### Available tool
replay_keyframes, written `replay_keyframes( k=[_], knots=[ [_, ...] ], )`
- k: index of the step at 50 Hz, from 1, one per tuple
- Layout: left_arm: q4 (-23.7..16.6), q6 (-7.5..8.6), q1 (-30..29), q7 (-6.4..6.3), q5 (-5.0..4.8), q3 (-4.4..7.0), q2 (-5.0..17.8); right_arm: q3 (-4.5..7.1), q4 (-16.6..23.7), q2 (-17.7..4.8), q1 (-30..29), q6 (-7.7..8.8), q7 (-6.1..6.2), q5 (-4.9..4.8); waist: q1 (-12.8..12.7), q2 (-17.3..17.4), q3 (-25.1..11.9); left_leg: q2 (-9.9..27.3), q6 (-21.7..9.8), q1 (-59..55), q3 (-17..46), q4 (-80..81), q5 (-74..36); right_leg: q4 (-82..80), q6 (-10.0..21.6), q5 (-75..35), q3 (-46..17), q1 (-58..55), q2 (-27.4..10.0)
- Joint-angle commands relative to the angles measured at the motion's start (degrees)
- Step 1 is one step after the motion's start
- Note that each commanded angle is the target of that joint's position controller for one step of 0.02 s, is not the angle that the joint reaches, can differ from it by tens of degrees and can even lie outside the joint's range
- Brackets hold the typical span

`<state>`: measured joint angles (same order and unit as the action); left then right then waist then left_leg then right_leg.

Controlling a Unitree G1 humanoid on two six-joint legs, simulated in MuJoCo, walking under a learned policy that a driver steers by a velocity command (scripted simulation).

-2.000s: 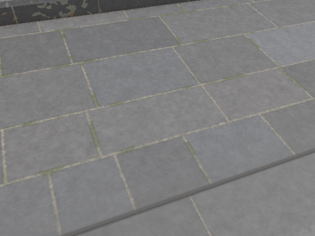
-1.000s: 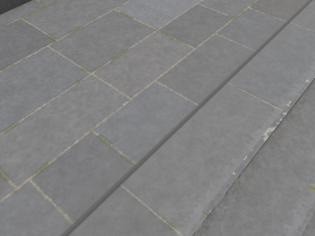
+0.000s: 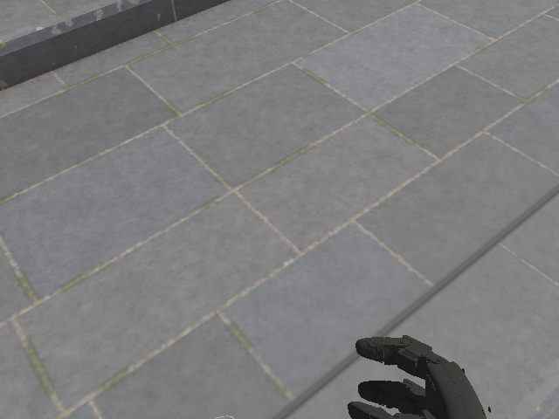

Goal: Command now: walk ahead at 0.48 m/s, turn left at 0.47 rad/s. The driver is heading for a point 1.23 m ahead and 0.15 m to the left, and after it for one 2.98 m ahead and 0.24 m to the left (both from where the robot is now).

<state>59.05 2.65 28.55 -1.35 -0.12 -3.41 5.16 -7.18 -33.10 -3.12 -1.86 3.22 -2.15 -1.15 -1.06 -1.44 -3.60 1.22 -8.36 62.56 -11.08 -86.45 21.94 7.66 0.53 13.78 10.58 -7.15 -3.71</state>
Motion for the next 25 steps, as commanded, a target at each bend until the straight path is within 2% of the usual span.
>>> replay_keyframes(
  k=[1, 2, 3, 4, 5, 6, 7, 8, 9, 10, 11, 12, 13, 14, 15, 16, 17, 18, 19, 20, 22, 24, 25],
  knots=[
    [-4.49, -0.64, 1.27, -1.2, 1.12, 4.42, 19.99, 6.04, 2.19, -11.87, 5.11, -0.36, -1.23, -0.27, 10.13, -17.96, -7.09, -9.03, -4.18, -26.85, -0.3, 23.25, 9.77, 24.42, 6.8, -115.62, -2.27, -4.33, -14.32],
    [-8.42, 0.45, -1.1, -1.63, 1.99, 4.52, 19.37, 8.23, -0.53, -16.85, 14.55, -0.79, -1.95, 0.57, 13.88, -13.84, -12.37, -5.42, -7.64, -46.41, 16.92, 27.26, 2.73, 38.64, 7.8, -106.24, -5.13, 9.5, -13.05],
    [-12.3, 2.48, -1.75, 0.55, 1.36, 3.25, 11.55, 9.87, -3.19, -22.48, 19.51, -1.52, -1.68, 1.63, 9.92, 15.47, -18.22, 7.57, -15.95, -63.08, 51.25, 52.28, 13.36, 61.21, 3.52, -27.54, -8.29, 32.68, 2.42],
    [-13.24, 4.95, -7.74, 3.56, 1.03, 4.37, 12.07, 9.93, -6.44, -21.21, 24.41, -1.84, 0.07, 2.9, 10.45, 15.73, -19.43, 11.46, -15.56, -64.4, 70.62, 69.42, 16.48, 83.39, 3.38, -5.46, -19.77, 43.07, 9.16],
    [-15.94, 5.41, -9.63, 4.82, -0.95, 4.8, 10.58, 8.58, -8.52, -16.46, 23.19, -1.01, 0.37, 2.75, 6.4, 8.47, -6.81, 12.17, -10.96, -55.25, 64.9, 69.66, 18.46, 90.28, 4.66, -4.83, -22.24, 51.4, 7.02],
    [-19.83, 5.65, -16.59, 4.72, -0.82, 3.86, 9.81, 7.33, -9.22, -11.77, 19.41, 0.1, -0.55, 2.22, 4.2, 0.47, 3.66, 9.67, -8.33, -44.24, 55.01, 65.52, 14.57, 90.87, 5.97, -4.77, -19.89, 55.9, 5.22],
    [-21.68, 5.55, -18.51, 4.16, 0.01, 3.48, 8.54, 6.76, -10.05, -8.73, 16.86, 1.19, -0.76, 2.04, 0.78, -3.89, 7.93, 7.23, -5.99, -37.34, 45.38, 63.5, 8.39, 88.86, 6.83, -5.21, -18.01, 57.23, 2.76],
    [-22.19, 4.79, -15.78, 3.85, 0.37, 2.87, 6.83, 6.26, -11.15, -6.18, 15.67, 1.63, -0.66, 2.58, -2.28, -1.1, 6.07, 4.17, -5.07, -35.81, 38.81, 62.53, 4.7, 89.88, 7.04, -5.37, -17.23, 55.61, 1.1],
    [-22.26, 4.3, -13.25, 4.01, 0.58, 2.31, 5.43, 6.41, -12.07, -5.47, 16.26, 1.47, -0.55, 2.94, -3.74, 1.53, 4.84, 1.93, -5.37, -36.21, 35.19, 62.51, 2.09, 95.25, 6.93, -4.08, -16.39, 56.23, 0.96],
    [-22.63, 3.87, -11.62, 4.11, 0.17, 2.12, 5.67, 6.55, -12.45, -6.34, 17.59, 1.54, -0.24, 2.49, -4.56, 2.32, 4.68, 1.78, -5.25, -37.83, 33.37, 64.87, -0.92, 96.72, 6.91, -3.35, -15.88, 59.26, 0.52],
    [-22.95, 3.52, -11.73, 4.1, -0.18, 1.57, 5.12, 6.27, -13.37, -6.81, 19.08, 1.43, -0.17, 2.59, -5.05, 2.65, 5.43, 2.22, -4.99, -38.6, 32.96, 66.46, -3.14, 101.09, 6.87, -1.98, -14.89, 64.05, 0.82],
    [-23.69, 3.58, -12.75, 4.02, 0.17, 1.23, 6.13, 6.91, -12.84, -9.42, 18.52, 1.67, -0.38, 1.64, -5.76, -0.48, 5.97, 1.13, -3.51, -37.53, 29.53, 67.36, -3.94, 93.46, 6.73, -5.19, -14.55, 64.55, -0.93],
    [-25.05, 3.63, -14.61, 3.87, 1.31, 0.92, 6.5, 7.09, -12.52, -10.49, 17.35, 1.62, -0.41, 1.1, -6.36, -1.85, 6.19, -0.79, -2.09, -34.01, 26.99, 67.64, -4.66, 85.16, 6.06, -9.17, -13.56, 62.39, -1.68],
    [-26.24, 3.81, -18.1, 3.43, 2.28, 0.89, 8.3, 7.68, -12.05, -12.08, 17.86, 1.84, -0.23, 0.69, -4.58, -2.47, 5.95, -2.49, -2.15, -32.0, 24.69, 69.93, -6.88, 75.02, 4.44, -12.59, -10.05, 58.89, -1.31],
    [-27.45, 4.1, -22.5, 2.74, 3.23, 0.96, 8.8, 7.8, -11.64, -11.72, 19.86, 2.03, 0.49, 0.5, -1.81, -1.7, 3.69, -3.31, -2.2, -30.82, 23.74, 71.64, -12.8, 68.43, 2.62, -16.21, -6.99, 53.05, -0.29],
    [-28.53, 4.61, -25.46, 2.18, 3.2, 1.06, 8.57, 7.72, -11.83, -11.79, 22.0, 2.41, 1.16, 0.47, -0.48, 1.37, 1.61, -2.94, -2.5, -32.51, 24.7, 72.71, -17.95, 63.57, 1.06, -18.92, -6.42, 49.94, 0.4],
    [-29.28, 4.88, -27.95, 1.66, 2.71, 1.17, 8.69, 8.26, -12.21, -13.27, 24.35, 2.32, 1.85, 0.15, 0.96, 4.01, 0.83, -1.98, -2.21, -37.37, 25.39, 73.42, -21.28, 58.11, 0.1, -20.91, -6.92, 50.61, 0.35],
    [-29.8, 5.05, -30.54, 1.39, 1.71, 1.29, 8.96, 8.66, -12.28, -14.27, 26.97, 2.27, 2.39, -0.01, 2.86, 4.83, 0.5, -1.02, -2.14, -44.0, 26.58, 73.96, -23.67, 51.54, -0.6, -21.09, -7.36, 52.33, 0.92],
    [-30.44, 5.19, -33.99, 1.56, 0.88, 1.37, 9.21, 9.03, -12.14, -14.72, 29.59, 2.22, 2.85, 0.01, 4.93, 4.49, 1.15, 0.37, -2.15, -50.42, 28.32, 74.79, -24.33, 43.87, -1.12, -19.98, -7.61, 54.09, 1.65],
    [-30.73, 5.21, -36.78, 1.93, 0.02, 1.58, 9.44, 8.98, -12.35, -14.18, 31.96, 2.0, 3.17, -0.05, 6.54, 5.17, 1.76, 2.07, -2.08, -56.5, 29.81, 75.35, -24.81, 37.2, -1.41, -18.99, -7.87, 55.46, 2.3],
    [-30.75, 4.72, -38.29, 2.93, -0.83, 2.36, 10.69, 8.83, -13.41, -13.87, 34.31, 0.93, 3.79, -0.43, 7.27, 8.18, 2.13, 4.61, -1.26, -65.3, 30.47, 73.46, -29.76, 28.05, -1.09, -18.29, -9.0, 54.27, 3.0],
    [-29.41, 4.98, -36.0, 3.68, -1.35, 3.62, 12.37, 8.88, -13.59, -14.15, 33.44, 0.08, 3.85, -0.16, 5.69, 9.06, 2.44, 6.03, -0.19, -67.91, 29.38, 70.83, -37.34, 21.93, 0.6, -19.51, -9.54, 47.27, 3.8],
    [-28.72, 5.13, -34.6, 3.78, -1.18, 4.27, 13.02, 9.09, -13.51, -14.8, 33.11, -0.08, 3.83, -0.07, 5.06, 9.35, 1.95, 6.2, 0.22, -67.78, 28.93, 69.08, -44.34, 20.32, 1.4, -19.17, -9.06, 41.49, 5.23]
  ],
)
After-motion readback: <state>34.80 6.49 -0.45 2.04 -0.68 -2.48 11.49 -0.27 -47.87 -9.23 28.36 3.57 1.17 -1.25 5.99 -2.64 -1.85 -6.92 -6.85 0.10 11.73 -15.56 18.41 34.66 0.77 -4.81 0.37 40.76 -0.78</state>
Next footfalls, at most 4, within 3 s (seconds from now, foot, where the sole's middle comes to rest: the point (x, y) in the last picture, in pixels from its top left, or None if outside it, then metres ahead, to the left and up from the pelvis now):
0.02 left None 0.18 0.07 -0.62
0.58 right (305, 379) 0.55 0.01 -0.62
1.10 left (174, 302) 0.74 0.32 -0.62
1.60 right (278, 214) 1.03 0.07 -0.62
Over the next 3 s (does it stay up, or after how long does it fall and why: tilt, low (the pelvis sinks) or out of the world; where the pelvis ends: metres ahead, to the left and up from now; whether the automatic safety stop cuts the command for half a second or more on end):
stays up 1.61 0.15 0.16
